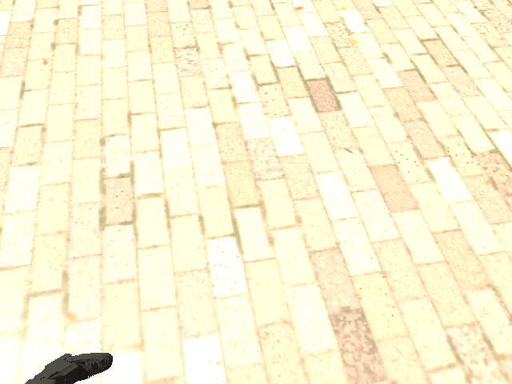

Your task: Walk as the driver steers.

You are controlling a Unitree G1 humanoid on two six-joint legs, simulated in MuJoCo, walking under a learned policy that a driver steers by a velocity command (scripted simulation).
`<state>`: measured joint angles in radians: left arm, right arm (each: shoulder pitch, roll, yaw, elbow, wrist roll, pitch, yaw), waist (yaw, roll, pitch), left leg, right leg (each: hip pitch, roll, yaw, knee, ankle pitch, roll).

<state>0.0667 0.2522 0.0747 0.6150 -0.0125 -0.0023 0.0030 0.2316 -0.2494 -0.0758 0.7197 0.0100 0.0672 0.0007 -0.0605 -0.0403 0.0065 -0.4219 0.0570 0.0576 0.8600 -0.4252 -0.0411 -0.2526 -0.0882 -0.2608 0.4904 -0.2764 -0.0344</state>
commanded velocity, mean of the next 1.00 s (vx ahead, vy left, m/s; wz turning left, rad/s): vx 0.53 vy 0.00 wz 0.02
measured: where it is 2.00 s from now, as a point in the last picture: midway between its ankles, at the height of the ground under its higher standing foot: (257, 187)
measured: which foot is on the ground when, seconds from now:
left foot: up 0.00-0.08, down 0.10-0.74, up 0.76-1.00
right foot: down 0.00-0.12, up 0.14-0.70, down 0.72-1.00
